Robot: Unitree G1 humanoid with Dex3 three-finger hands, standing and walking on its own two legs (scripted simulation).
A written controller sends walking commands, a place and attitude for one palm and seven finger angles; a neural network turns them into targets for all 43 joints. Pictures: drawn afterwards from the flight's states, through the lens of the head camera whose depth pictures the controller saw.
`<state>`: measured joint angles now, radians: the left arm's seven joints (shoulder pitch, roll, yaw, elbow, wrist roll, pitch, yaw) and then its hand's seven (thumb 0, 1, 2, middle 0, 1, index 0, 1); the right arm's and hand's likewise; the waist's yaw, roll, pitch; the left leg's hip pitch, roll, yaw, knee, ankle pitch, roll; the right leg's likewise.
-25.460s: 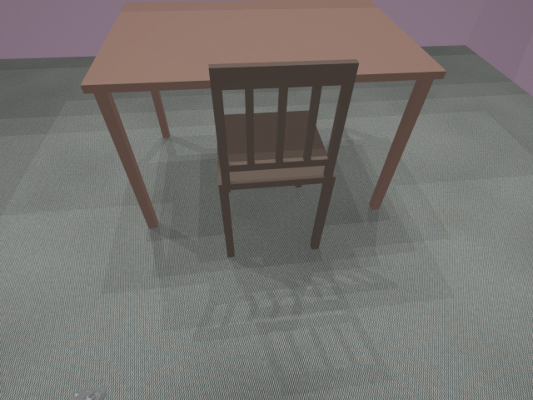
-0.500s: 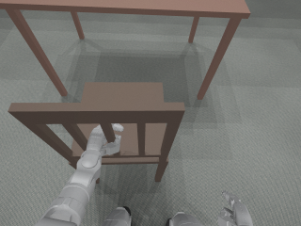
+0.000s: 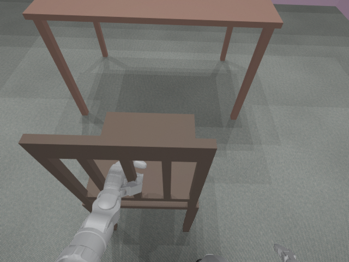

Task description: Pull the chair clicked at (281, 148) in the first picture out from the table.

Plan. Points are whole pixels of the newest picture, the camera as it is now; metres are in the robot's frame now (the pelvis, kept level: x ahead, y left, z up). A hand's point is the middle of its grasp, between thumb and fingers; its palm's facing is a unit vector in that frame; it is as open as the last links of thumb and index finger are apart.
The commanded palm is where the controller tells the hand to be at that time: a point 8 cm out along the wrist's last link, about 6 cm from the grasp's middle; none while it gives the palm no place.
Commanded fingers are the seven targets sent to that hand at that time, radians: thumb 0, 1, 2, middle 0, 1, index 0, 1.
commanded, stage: stop walking, hand still on the chair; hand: left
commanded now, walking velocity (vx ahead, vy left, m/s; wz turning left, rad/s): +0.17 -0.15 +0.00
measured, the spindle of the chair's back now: (132, 179) +0.33 +0.12 -0.09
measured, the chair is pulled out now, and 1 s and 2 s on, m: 0.58 0.61 0.61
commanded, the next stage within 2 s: open the thumb and straighten the fingers in 0.62 s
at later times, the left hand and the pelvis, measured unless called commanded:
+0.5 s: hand (135, 194) +0.28 +0.10 -0.06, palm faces -0.06 -0.99 -0.15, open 5.5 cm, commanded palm +0.26 +0.16 -0.05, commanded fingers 0.00 0.90 0.90 -0.50 -1.45 -0.50 -1.45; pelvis +0.01 -0.01 +0.01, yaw -1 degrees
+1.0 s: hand (129, 191) +0.29 +0.12 -0.07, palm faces -0.08 -0.99 -0.13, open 9.0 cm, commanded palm +0.27 +0.17 -0.05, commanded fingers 0.00 -0.55 0.20 -0.38 -1.09 -0.38 -1.09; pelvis +0.00 +0.00 -0.01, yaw +0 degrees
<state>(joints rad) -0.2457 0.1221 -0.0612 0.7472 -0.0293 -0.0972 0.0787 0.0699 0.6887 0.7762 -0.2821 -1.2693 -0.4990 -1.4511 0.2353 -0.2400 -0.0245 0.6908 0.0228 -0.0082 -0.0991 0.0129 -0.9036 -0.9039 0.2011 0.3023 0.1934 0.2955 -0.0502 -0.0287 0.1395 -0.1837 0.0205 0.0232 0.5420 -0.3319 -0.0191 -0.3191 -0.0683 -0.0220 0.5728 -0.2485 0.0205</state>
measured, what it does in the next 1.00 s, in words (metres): stands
